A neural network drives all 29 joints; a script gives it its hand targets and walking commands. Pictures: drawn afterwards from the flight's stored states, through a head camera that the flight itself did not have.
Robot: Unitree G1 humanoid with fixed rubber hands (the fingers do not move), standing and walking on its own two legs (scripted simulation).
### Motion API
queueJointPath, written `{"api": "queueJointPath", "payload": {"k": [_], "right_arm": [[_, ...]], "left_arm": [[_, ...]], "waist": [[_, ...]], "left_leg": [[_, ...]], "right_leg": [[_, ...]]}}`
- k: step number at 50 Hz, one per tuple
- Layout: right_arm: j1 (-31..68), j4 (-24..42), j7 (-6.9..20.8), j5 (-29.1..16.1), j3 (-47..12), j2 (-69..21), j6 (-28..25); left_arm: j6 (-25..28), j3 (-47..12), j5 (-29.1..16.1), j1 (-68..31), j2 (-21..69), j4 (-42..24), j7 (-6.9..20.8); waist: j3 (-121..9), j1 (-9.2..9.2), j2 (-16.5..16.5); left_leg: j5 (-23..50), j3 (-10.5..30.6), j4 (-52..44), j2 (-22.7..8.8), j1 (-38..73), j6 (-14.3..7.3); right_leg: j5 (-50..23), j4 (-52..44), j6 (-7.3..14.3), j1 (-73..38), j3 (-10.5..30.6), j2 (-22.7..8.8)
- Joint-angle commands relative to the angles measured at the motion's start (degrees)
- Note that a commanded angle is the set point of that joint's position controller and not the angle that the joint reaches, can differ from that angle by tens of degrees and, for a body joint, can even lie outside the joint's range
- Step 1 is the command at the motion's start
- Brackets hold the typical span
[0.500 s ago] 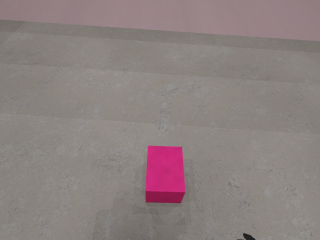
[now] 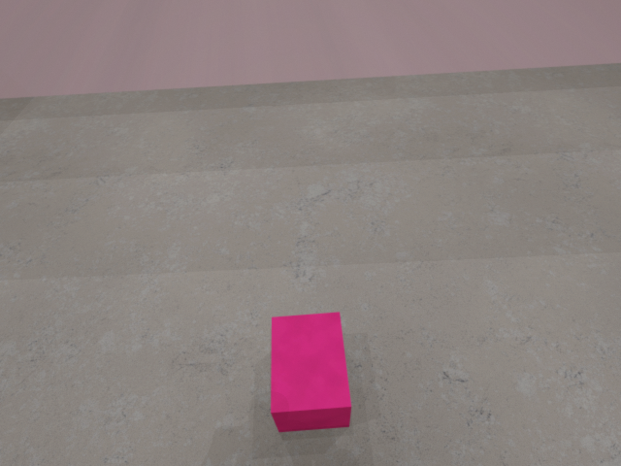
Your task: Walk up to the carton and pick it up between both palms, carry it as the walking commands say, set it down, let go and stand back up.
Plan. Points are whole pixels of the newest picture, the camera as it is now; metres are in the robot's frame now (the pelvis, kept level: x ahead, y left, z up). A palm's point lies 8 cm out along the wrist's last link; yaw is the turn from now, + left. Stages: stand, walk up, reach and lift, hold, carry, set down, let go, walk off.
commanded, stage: walk up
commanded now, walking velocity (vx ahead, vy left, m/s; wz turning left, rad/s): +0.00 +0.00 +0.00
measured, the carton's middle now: (309, 371) +0.51 +0.03 -0.68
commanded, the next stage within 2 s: stand in 0.56 s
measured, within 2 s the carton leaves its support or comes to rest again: neither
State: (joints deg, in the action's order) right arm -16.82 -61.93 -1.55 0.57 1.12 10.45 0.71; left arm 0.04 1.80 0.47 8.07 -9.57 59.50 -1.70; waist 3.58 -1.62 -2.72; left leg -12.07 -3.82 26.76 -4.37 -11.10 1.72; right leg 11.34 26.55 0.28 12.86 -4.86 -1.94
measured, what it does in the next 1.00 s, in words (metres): stands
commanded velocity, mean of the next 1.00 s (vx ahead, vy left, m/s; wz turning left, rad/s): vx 0.00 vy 0.00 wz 0.00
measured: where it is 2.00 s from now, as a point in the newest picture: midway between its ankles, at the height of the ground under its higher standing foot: outside the picture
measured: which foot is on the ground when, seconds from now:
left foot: down 0.00-1.00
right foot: down 0.00-1.00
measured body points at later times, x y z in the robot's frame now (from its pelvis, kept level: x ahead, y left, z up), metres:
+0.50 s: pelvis +0.02 +0.00 +0.01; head +0.03 +0.00 +0.46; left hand +0.00 +0.22 -0.15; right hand +0.01 -0.22 -0.16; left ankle +0.01 +0.14 -0.74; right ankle +0.03 -0.12 -0.74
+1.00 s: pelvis +0.02 +0.01 -0.01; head +0.04 +0.01 +0.44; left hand +0.07 +0.23 -0.16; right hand +0.07 -0.22 -0.16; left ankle +0.01 +0.14 -0.74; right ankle +0.04 -0.12 -0.74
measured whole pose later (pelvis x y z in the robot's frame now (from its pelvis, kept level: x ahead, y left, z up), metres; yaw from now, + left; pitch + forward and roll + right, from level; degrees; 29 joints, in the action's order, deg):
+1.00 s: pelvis +0.02 +0.01 -0.01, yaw +1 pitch +3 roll +0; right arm -15.1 -51.1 -2.4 -2.7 -2.2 9.8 8.1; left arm -8.4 -3.7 -4.6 15.2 -10.0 50.3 -3.3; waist -1.1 0.3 -0.1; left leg -17.8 -2.3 33.0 -2.9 -18.4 0.4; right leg 15.7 32.4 0.7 19.9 -3.1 -2.0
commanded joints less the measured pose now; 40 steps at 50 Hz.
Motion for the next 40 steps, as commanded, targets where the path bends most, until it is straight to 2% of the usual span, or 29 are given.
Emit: {"api": "queueJointPath", "payload": {"k": [1, 6, 12, 28, 29, 40], "right_arm": [[-4.72, -0.41, -0.02, 0.16, 0.98, 4.13, -0.43], [-3.54, -1.68, -0.31, 0.09, 0.65, 2.79, -0.92], [-3.05, -2.93, -0.43, -0.18, 0.58, 2.39, -1.14], [-4.54, -4.06, -0.85, -0.49, 0.48, 1.18, -1.34], [-5.3, -4.53, -0.71, -0.34, 0.17, 1.35, -1.42], [-6.2, -4.4, -0.75, -0.36, -0.06, 0.99, -1.72]], "left_arm": [[0.03, 0.99, -0.49, 2.57, -6.46, -0.45, -0.39], [0.84, 0.89, -0.27, 4.62, -5.7, 1.3, -0.16], [0.95, 0.76, -0.04, 6.98, -4.73, 3.26, -0.16], [0.89, 0.44, 0.08, 12.51, -2.75, 6.2, -0.54], [0.94, 0.0, -0.11, 13.5, -2.72, 6.36, -0.48], [0.99, -0.05, -0.17, 14.88, -2.72, 6.48, -0.59]], "waist": [[0.91, 0.78, 6.05], [-0.3, 1.29, 3.47], [0.33, 1.65, 2.41], [1.23, 2.12, 2.45], [1.24, 2.84, 3.01], [2.35, 2.57, 2.38]], "left_leg": [[3.9, 1.12, -5.51, -1.06, 0.72, -1.22], [5.12, 1.6, -7.85, -1.7, 2.16, -1.24], [4.35, 1.81, -9.27, -2.02, 1.94, -1.19], [4.15, 2.67, -10.83, -2.42, 0.98, -1.45], [3.06, 2.43, -10.91, -2.36, 0.92, -1.33], [4.28, 2.27, -10.78, -2.36, 1.24, -1.17]], "right_leg": [[4.68, -11.44, 1.87, 1.69, 6.6, -6.69], [-0.19, -10.17, 1.47, -1.79, 5.66, -5.5], [-1.53, -10.45, 1.13, -2.87, 5.38, -4.97], [-4.26, -9.52, 0.52, -4.51, 4.24, -4.32], [-3.75, -9.91, 0.13, -5.13, 3.9, -4.3], [-5.68, -9.5, -0.05, -5.08, 3.86, -4.5]]}}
